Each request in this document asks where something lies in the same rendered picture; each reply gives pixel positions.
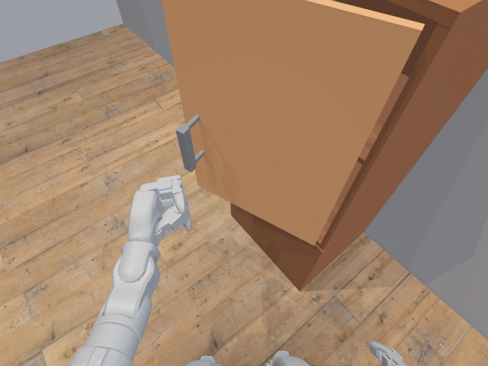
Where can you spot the cupboard door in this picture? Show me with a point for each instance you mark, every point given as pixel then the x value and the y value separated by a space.
pixel 288 92

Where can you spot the robot left shin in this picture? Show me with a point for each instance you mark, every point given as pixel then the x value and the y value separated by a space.
pixel 207 358

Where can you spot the robot shin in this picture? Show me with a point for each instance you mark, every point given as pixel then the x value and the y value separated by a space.
pixel 280 353
pixel 207 358

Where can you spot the right robot hand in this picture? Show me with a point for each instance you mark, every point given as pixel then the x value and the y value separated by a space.
pixel 388 357

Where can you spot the handle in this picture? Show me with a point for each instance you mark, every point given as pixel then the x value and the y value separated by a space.
pixel 185 143

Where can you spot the left robot hand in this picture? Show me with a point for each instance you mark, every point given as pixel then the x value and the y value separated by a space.
pixel 147 209

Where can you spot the robot right shin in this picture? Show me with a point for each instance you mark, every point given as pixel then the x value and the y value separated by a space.
pixel 280 353

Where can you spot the left robot forearm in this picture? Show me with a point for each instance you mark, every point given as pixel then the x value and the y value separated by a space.
pixel 120 325

